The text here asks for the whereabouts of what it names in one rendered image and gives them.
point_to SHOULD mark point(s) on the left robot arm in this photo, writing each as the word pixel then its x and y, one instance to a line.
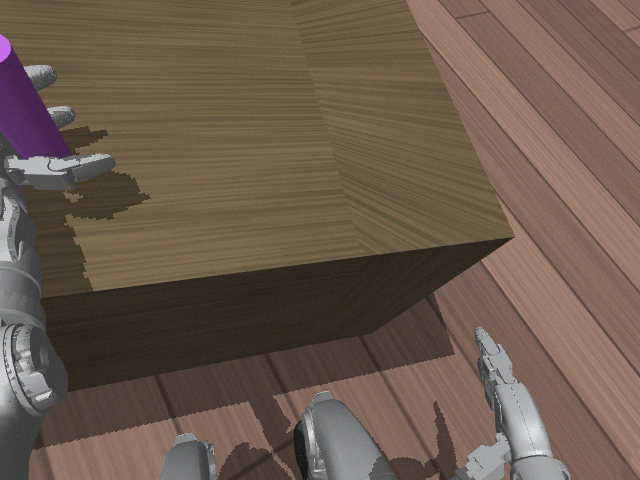
pixel 32 377

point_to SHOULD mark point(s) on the left robot hand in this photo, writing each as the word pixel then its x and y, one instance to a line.
pixel 50 173

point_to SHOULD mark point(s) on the can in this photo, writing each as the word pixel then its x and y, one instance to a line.
pixel 24 119

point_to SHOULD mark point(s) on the right robot arm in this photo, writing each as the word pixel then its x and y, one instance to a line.
pixel 539 467

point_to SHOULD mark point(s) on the right robot foot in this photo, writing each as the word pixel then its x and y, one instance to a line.
pixel 300 450

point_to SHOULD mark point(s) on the right robot hand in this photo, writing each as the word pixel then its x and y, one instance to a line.
pixel 519 426

